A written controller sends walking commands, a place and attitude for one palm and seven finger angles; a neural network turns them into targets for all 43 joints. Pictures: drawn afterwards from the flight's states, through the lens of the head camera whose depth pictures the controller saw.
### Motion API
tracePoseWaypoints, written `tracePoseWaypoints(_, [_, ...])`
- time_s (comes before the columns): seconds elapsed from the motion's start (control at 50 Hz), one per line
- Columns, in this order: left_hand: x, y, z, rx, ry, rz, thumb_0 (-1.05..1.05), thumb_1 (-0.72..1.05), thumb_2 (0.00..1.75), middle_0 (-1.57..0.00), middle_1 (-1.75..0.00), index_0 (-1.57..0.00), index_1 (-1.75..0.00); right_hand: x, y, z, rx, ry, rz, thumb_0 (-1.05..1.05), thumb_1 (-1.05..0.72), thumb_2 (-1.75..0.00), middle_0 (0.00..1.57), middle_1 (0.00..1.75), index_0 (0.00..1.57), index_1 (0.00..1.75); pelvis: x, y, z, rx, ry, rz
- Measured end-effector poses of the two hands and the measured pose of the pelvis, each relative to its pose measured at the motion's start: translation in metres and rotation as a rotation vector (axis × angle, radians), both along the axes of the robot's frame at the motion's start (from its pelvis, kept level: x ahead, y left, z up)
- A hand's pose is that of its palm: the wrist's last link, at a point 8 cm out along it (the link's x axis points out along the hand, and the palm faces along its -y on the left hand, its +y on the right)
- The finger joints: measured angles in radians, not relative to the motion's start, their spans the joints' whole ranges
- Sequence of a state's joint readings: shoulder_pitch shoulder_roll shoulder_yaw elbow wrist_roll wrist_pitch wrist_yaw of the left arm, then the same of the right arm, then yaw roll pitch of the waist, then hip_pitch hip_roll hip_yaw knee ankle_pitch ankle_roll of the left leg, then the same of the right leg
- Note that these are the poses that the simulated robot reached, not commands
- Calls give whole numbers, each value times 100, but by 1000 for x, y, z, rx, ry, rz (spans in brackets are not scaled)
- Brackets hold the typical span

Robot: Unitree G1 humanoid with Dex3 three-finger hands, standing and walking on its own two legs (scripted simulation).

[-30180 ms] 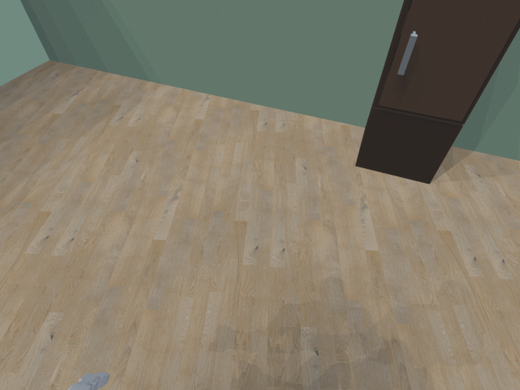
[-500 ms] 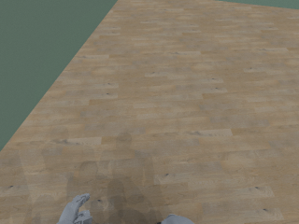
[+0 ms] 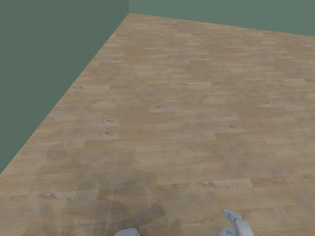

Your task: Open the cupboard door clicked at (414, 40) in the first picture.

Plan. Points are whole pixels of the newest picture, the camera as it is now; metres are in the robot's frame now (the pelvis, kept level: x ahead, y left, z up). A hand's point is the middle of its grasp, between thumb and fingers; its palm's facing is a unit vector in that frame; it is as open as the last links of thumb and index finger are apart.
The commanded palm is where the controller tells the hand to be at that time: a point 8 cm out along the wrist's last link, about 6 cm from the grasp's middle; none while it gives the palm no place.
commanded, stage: walk to a spot facing it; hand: left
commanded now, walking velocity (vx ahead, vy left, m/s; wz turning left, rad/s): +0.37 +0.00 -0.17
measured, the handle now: out of the picture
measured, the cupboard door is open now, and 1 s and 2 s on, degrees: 48 48 48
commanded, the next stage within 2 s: turn to face it in 0.30 s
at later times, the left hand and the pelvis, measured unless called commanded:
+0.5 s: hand (136, 156) +0.39 +0.12 -0.15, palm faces -0.16 -0.95 -0.26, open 7.4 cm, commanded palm none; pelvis +0.23 -0.06 +0.00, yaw -6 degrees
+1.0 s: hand (128, 157) +0.39 +0.16 -0.17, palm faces +0.18 -0.96 -0.22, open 7.3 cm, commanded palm none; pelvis +0.34 -0.06 +0.00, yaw +9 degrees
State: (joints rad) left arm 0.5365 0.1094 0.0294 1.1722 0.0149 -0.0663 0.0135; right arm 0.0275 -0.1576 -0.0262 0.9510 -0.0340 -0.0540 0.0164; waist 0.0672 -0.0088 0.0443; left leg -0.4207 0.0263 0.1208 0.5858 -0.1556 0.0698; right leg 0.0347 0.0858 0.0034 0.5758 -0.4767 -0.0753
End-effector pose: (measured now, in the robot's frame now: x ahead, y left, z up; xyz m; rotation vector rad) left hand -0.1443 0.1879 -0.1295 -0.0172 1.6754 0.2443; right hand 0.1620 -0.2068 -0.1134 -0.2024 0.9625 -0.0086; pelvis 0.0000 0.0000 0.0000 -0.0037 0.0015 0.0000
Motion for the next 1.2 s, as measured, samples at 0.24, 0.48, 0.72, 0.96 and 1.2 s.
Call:
tracePoseWaypoints(0.24, [279, 48, 11, 61, -370, -176, 1, 92, 90, -19, -30, -20, -30, -78, -28, 2, -73, 404, -220, -1, -94, -90, 20, 30, 20, 30, 105, 6, 24, 15, -3, -46])
tracePoseWaypoints(0.48, [522, -7, 14, 111, -554, -438, 1, 92, 90, -19, -30, -20, -30, -84, -44, -15, 46, 693, -402, 0, -91, -90, 20, 30, 20, 30, 224, -55, 2, 29, 17, -120])
tracePoseWaypoints(0.72, [552, -50, 19, 66, -577, -240, -4, 95, 90, -20, -30, -20, -30, 128, -90, -5, -5, 414, -237, 0, -91, -90, 20, 30, 20, 30, 292, -78, 23, 11, 7, 11])
tracePoseWaypoints(0.96, [524, 9, -17, 119, -413, -75, -1, 92, 90, -20, -30, -20, -30, 281, -99, 2, -152, 195, -29, 0, -92, -90, 20, 30, 20, 30, 335, -58, 0, -10, 21, 138])
tracePoseWaypoints(1.2, [511, 2, 24, 256, -409, 35, 0, 91, 90, -19, -30, -20, -30, 326, -114, -6, -109, 262, 129, 0, -90, -90, 20, 30, 21, 30, 353, -98, 14, -20, 45, 284])
